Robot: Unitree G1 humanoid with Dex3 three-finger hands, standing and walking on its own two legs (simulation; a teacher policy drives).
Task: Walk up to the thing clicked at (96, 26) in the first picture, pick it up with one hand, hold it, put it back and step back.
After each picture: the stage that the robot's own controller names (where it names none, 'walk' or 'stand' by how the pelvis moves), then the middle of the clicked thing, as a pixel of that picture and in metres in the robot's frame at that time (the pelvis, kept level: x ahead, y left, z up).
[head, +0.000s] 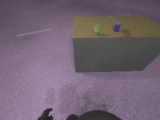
stand; (96, 30) +0.98 -0.01 +0.03
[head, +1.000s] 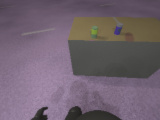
walk; (94, 32) +0.88 +0.05 +0.05
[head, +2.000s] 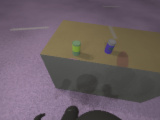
walk; (76, 48) +0.54 +0.18 +0.07
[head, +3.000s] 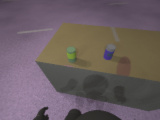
stand; (71, 55) +0.47 +0.19 +0.06
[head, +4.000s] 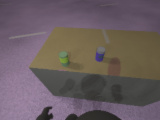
stand; (64, 59) +0.45 +0.24 +0.03
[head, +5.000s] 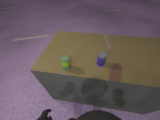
stand; (65, 63) +0.43 +0.22 +0.03
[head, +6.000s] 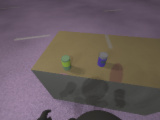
stand; (66, 63) +0.43 +0.22 +0.03
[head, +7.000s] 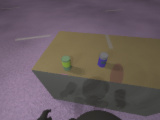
stand; (66, 63) +0.43 +0.22 +0.03
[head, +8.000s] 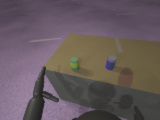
rise first; (74, 64) +0.44 +0.19 +0.03
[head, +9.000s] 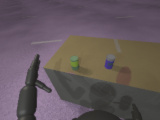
go down; (74, 63) +0.46 +0.18 +0.03
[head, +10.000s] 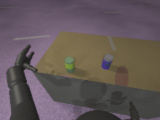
go down; (69, 65) +0.42 +0.17 +0.04
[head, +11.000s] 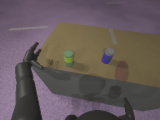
close in; (68, 58) +0.45 +0.17 +0.05
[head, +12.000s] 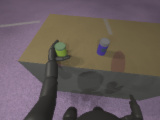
close; (61, 52) +0.46 +0.20 +0.09
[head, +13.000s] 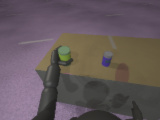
lift; (65, 56) +0.37 +0.18 +0.19
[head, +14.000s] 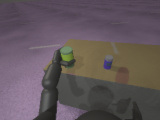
lift; (68, 57) +0.32 +0.17 +0.23
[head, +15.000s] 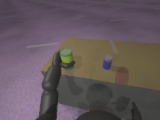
hold; (67, 59) +0.33 +0.17 +0.21
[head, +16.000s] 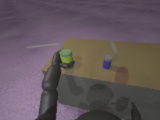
hold; (67, 59) +0.33 +0.17 +0.21
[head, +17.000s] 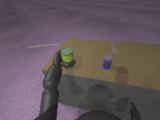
crouch; (68, 58) +0.33 +0.17 +0.22
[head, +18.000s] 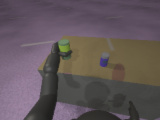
crouch; (65, 49) +0.41 +0.19 +0.22
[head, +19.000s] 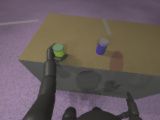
lower; (59, 53) +0.45 +0.20 +0.08
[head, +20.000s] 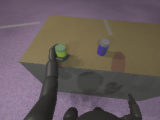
lower; (61, 53) +0.45 +0.19 +0.09
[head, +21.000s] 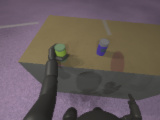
lower; (61, 53) +0.46 +0.19 +0.09
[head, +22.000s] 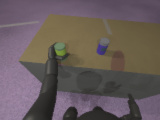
lower; (61, 52) +0.46 +0.19 +0.09
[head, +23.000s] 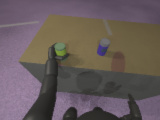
loosen; (61, 52) +0.46 +0.19 +0.09
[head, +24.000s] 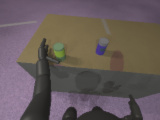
withdraw; (60, 52) +0.46 +0.20 +0.09
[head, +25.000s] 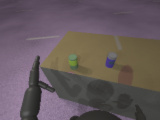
sink last; (73, 62) +0.44 +0.19 +0.05
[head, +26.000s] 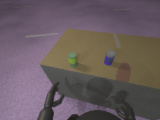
stand; (72, 60) +0.46 +0.19 +0.04
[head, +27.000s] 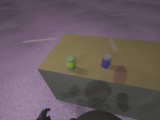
stand; (70, 63) +0.45 +0.20 +0.03
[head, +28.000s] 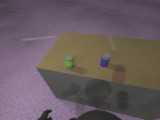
stand; (69, 62) +0.45 +0.21 +0.03
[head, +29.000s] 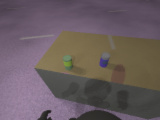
stand; (68, 62) +0.44 +0.21 +0.03
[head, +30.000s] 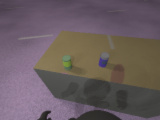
stand; (67, 62) +0.44 +0.22 +0.03
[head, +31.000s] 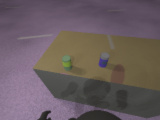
stand; (67, 63) +0.43 +0.22 +0.03
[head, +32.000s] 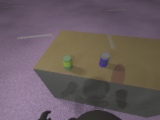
walk; (67, 63) +0.43 +0.21 +0.03
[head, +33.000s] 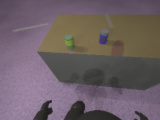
walk; (69, 42) +0.58 +0.23 +0.05
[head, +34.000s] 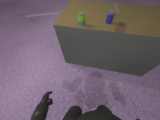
walk; (81, 18) +0.90 +0.17 +0.06
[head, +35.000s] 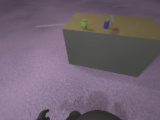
stand; (84, 24) +1.09 +0.19 +0.05
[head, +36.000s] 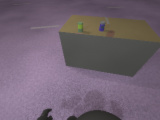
stand; (80, 27) +1.07 +0.20 +0.03
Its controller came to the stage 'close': yes
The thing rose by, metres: 0.24
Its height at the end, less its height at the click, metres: +0.00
